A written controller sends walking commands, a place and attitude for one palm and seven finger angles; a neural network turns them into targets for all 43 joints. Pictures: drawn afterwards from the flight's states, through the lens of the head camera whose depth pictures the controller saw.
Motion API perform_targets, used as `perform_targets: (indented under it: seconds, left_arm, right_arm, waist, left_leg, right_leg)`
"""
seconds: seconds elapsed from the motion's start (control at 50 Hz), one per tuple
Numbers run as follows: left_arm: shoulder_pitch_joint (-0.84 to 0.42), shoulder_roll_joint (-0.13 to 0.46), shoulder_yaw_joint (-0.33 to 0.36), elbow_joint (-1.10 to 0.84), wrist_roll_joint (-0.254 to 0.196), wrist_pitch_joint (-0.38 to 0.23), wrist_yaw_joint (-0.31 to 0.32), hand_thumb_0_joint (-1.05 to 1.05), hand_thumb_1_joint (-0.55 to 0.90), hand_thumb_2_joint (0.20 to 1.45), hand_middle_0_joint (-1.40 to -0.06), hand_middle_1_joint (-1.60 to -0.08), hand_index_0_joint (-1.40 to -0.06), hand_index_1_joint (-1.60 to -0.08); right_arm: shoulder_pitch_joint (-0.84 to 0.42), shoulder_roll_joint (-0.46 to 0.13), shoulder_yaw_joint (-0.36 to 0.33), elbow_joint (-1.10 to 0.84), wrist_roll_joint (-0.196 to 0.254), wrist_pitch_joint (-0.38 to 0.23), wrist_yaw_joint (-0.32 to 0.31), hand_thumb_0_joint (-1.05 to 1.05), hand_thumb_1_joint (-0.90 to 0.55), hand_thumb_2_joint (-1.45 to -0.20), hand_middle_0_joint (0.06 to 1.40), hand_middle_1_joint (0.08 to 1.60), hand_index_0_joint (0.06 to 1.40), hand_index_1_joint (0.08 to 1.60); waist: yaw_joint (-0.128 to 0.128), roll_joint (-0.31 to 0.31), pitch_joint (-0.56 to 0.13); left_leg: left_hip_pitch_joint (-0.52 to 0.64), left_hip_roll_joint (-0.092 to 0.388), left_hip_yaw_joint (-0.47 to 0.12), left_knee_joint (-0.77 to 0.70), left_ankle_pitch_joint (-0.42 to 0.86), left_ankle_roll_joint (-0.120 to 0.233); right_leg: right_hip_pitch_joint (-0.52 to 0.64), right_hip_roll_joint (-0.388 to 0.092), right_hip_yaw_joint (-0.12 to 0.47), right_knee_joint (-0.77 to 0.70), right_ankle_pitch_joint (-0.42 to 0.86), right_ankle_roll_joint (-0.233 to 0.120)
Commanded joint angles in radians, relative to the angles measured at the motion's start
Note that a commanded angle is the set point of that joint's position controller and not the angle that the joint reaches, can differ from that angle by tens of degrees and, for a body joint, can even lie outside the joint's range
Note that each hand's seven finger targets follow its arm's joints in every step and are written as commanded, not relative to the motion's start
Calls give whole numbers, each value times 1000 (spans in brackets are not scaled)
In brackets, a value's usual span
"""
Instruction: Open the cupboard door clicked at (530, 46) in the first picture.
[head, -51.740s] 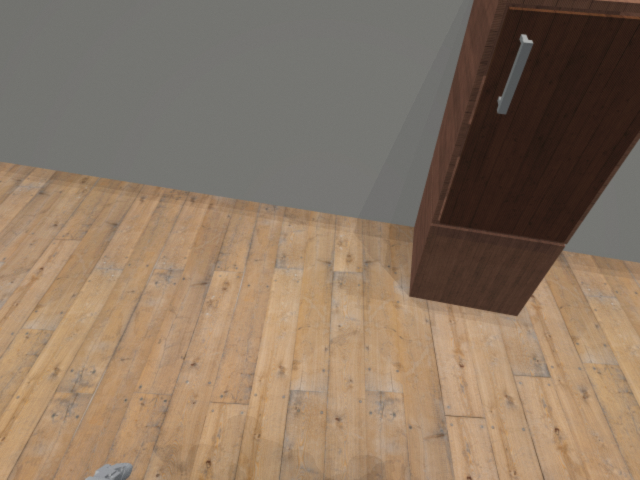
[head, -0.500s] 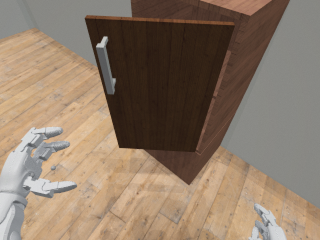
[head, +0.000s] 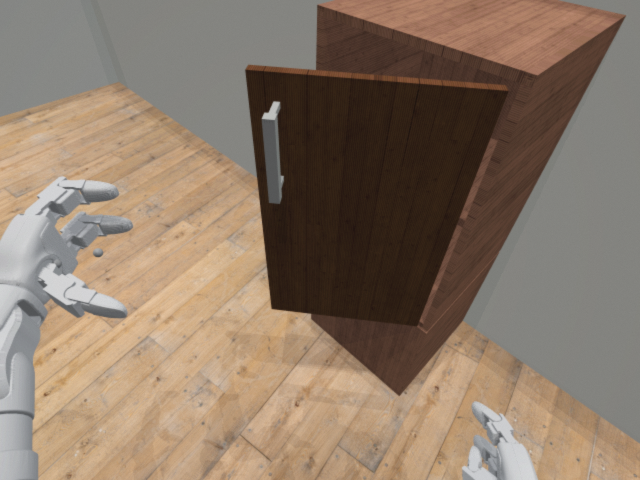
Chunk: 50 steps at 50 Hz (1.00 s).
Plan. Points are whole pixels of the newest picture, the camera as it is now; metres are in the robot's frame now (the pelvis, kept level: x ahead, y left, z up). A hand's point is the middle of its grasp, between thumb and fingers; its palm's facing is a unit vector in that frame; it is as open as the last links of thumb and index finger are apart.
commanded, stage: raise the hand with hooked fingers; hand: left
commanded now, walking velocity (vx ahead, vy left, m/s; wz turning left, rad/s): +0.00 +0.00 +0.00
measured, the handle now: (275, 154) +0.54 +0.14 +0.14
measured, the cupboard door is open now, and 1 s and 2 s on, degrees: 38 38 38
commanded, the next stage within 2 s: move the hooked fingers beside the handle in 0.50 s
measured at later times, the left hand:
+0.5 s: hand (135, 253) +0.30 +0.25 +0.16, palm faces +0.07 -1.00 -0.05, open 14.0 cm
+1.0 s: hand (178, 230) +0.35 +0.22 +0.14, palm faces +0.05 -1.00 -0.04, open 14.0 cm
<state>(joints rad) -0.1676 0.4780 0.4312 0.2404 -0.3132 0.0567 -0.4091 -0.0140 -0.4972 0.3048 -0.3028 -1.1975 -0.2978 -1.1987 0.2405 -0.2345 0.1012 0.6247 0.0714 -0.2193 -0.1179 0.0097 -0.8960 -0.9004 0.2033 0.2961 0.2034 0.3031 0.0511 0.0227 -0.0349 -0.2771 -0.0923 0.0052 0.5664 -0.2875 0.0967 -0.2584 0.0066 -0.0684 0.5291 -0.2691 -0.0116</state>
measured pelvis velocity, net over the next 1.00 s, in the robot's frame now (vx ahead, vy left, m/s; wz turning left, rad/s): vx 0.00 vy -0.06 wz -0.02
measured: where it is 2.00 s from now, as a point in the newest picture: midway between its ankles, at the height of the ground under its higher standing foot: outside the picture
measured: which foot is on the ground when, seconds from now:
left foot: down 0.00-1.00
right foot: down 0.00-1.00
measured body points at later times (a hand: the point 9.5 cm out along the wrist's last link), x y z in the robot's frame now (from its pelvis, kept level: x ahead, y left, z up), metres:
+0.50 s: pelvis +0.01 -0.03 +0.00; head -0.01 -0.04 +0.45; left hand +0.29 +0.30 +0.16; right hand +0.18 -0.27 -0.07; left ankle +0.01 +0.04 -0.73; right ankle +0.01 -0.12 -0.73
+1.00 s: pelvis +0.00 -0.06 +0.00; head +0.02 -0.07 +0.45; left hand +0.34 +0.27 +0.15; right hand +0.15 -0.32 -0.09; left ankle +0.01 +0.04 -0.73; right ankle +0.01 -0.12 -0.73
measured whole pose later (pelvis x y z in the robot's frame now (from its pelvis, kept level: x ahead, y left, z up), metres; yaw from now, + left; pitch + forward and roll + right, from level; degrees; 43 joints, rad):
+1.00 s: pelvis +0.00 -0.06 +0.00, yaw -1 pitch +3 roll +0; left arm -0.35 0.53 0.46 0.57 -0.29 0.01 -0.47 -0.02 -0.50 0.30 -0.30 -1.20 -0.30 -1.20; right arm 0.24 -0.30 0.05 0.64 0.09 -0.17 -0.12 0.01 -0.90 -0.90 0.20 0.30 0.20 0.30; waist 0.00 0.04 -0.04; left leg -0.35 -0.02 0.00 0.61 -0.31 0.02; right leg -0.34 0.08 -0.08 0.56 -0.28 -0.09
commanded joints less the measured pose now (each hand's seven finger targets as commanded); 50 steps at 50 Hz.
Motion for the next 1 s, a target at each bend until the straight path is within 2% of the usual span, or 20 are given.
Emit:
perform_targets:
  seconds: [0.0, 0.04, 0.12, 0.18, 0.22, 0.3, 0.36, 0.44, 0.52, 0.54, 0.56, 0.64, 0.7, 0.76, 0.82, 0.84, 0.88, 0.92, 0.96, 0.98]
  left_arm:
    - [-324, 240, 39, -183, -14, -6, -28, 0, -500, 300, -300, -1200, -300, -1200]
    - [-262, 225, 43, -172, -26, -10, -37, 0, -500, 300, -300, -1200, -300, -1200]
    - [-231, 256, 93, -201, -41, -30, -34, 0, -500, 300, -300, -1200, -300, -1200]
    - [-265, 287, 118, -250, -32, -50, -11, 0, -500, 300, -300, -1200, -300, -1200]
    - [-280, 281, 117, -272, -25, -59, 8, 0, -500, 300, -300, -1200, -300, -1200]
    - [-271, 261, 103, -257, -25, -74, 16, 0, -500, 300, -300, -1200, -300, -1200]
    - [-255, 253, 93, -235, -29, -71, -2, 0, -500, 300, -300, -1200, -300, -1200]
    - [-234, 230, 77, -176, -45, -45, -23, 0, -500, 300, -300, -1200, -300, -1200]
    - [-258, 242, 78, -178, -39, -39, -18, 0, -500, 300, -300, -1200, -300, -1200]
    - [-259, 262, 90, -189, -38, -43, -13, 0, -500, 300, -300, -1200, -300, -1200]
    - [-269, 263, 91, -204, -38, -47, -10, 0, -500, 300, -300, -1200, -300, -1200]
    - [-297, 350, 167, -180, -34, -77, 9, 0, -500, 300, -300, -1200, -300, -1200]
    - [-340, 341, 158, -111, -28, -84, -1, 0, -500, 300, -300, -1200, -300, -1200]
    - [-374, 337, 135, 8, -24, -67, -32, 0, -500, 300, -300, -1200, -300, -1200]
    - [-482, 320, 69, 87, -11, -65, -60, 0, -500, 300, -300, -1200, -300, -1200]
    - [-516, 313, 51, 94, -12, -70, -66, 0, -500, 300, -300, -1200, -300, -1200]
    - [-538, 347, 71, 88, -8, -93, -66, 0, -500, 300, -300, -1200, -300, -1200]
    - [-542, 401, 120, 97, -8, -124, -58, 0, -500, 300, -300, -1200, -300, -1200]
    - [-544, 444, 164, 118, -11, -145, -49, 0, -500, 300, -300, -1200, -300, -1200]
    - [-536, 441, 169, 146, -10, -151, -47, 0, -500, 300, -300, -1200, -300, -1200]
  right_arm:
    - [-103, -168, -71, -164, 7, -58, -16, 0, -900, -900, 200, 300, 200, 300]
    - [-96, -169, -72, -168, 4, -56, -8, 0, -900, -900, 200, 300, 200, 300]
    - [-101, -172, -79, -169, 0, -55, 3, 0, -900, -900, 200, 300, 200, 300]
    - [-101, -168, -81, -169, -4, -55, 8, 0, -900, -900, 200, 300, 200, 300]
    - [-97, -163, -83, -166, -6, -58, 6, 0, -900, -900, 200, 300, 200, 300]
    - [-92, -163, -85, -154, -4, -60, -2, 0, -900, -900, 200, 300, 200, 300]
    - [-93, -165, -84, -149, -2, -58, -5, 0, -900, -900, 200, 300, 200, 300]
    - [-99, -164, -84, -144, 5, -51, -8, 0, -900, -900, 200, 300, 200, 300]
    - [-114, -163, -84, -156, 10, -48, -10, 0, -900, -900, 200, 300, 200, 300]
    - [-116, -160, -82, -158, 8, -46, -9, 0, -900, -900, 200, 300, 200, 300]
    - [-123, -157, -81, -162, 10, -47, -8, 0, -900, -900, 200, 300, 200, 300]
    - [-109, -156, -82, -150, 5, -38, -9, 0, -900, -900, 200, 300, 200, 300]
    - [-107, -153, -80, -141, 10, -34, -11, 0, -900, -900, 200, 300, 200, 300]
    - [-94, -166, -83, -128, 17, -25, -13, 0, -900, -900, 200, 300, 200, 300]
    - [-80, -176, -86, -121, 26, -19, -16, 0, -900, -900, 200, 300, 200, 300]
    - [-76, -178, -87, -123, 26, -15, -16, 0, -900, -900, 200, 300, 200, 300]
    - [-72, -178, -89, -130, 23, -18, -13, 0, -900, -900, 200, 300, 200, 300]
    - [-53, -180, -93, -128, 20, -17, -10, 0, -900, -900, 200, 300, 200, 300]
    - [-41, -183, -93, -128, 16, -11, -4, 0, -900, -900, 200, 300, 200, 300]
    - [-36, -182, -94, -127, 17, -9, -3, 0, -900, -900, 200, 300, 200, 300]
  waist:
    - [-27, 96, -160]
    - [-17, 45, -174]
    - [-9, 60, -189]
    - [-3, 130, -185]
    - [-10, 147, -188]
    - [-22, 107, -184]
    - [-24, 110, -193]
    - [-28, 33, -155]
    - [-29, 49, -162]
    - [-23, 37, -156]
    - [-25, 68, -172]
    - [-21, 9, -195]
    - [-36, 52, -182]
    - [-55, 28, -146]
    - [-79, 51, -140]
    - [-85, 31, -143]
    - [-73, 62, -209]
    - [-63, 28, -266]
    - [-54, -22, -288]
    - [-52, -4, -289]
  left_leg:
    - [171, 131, -213, -164, 136, -130]
    - [167, 129, -206, -159, 176, -131]
    - [175, 125, -184, -138, 243, -126]
    - [179, 119, -164, -138, 273, -129]
    - [192, 118, -158, -138, 266, -127]
    - [175, 111, -136, -134, 251, -109]
    - [174, 102, -114, -120, 277, -98]
    - [121, 95, -91, -107, 223, -74]
    - [99, 87, -83, -101, 178, -61]
    - [91, 87, -77, -96, 178, -58]
    - [88, 83, -69, -92, 174, -55]
    - [47, 83, -50, -68, 191, -47]
    - [24, 78, -40, -59, 177, -46]
    - [-29, 86, -38, -25, 143, -49]
    - [-45, 84, -41, -15, 113, -51]
    - [-50, 89, -42, -3, 111, -52]
    - [-49, 84, -46, 0, 121, -51]
    - [-49, 82, -48, -2, 146, -49]
    - [-89, 83, -47, 0, 149, -48]
    - [-92, 82, -40, -2, 149, -48]
  right_leg:
    - [-67, 7, 8, -51, 79, -35]
    - [-38, 12, 4, -57, 97, -38]
    - [-43, 14, 5, -57, 125, -35]
    - [-28, 16, 10, -65, 137, -41]
    - [-35, 14, 11, -71, 134, -38]
    - [-9, 14, 17, -85, 144, -37]
    - [15, 13, 24, -90, 183, -39]
    - [21, 8, 35, -100, 186, -32]
    - [14, 3, 44, -97, 157, -25]
    - [31, 1, 58, -103, 162, -26]
    - [42, -3, 69, -103, 165, -24]
    - [102, -13, 102, -101, 211, -9]
    - [95, -24, 119, -99, 220, -3]
    - [73, -50, 179, -102, 223, 25]
    - [29, -48, 175, -101, 151, 20]
    - [26, -56, 191, -99, 155, 25]
    - [57, -57, 194, -88, 170, 20]
    - [94, -52, 179, -74, 213, 19]
    - [133, -60, 199, -63, 266, 30]
    - [134, -59, 196, -60, 272, 30]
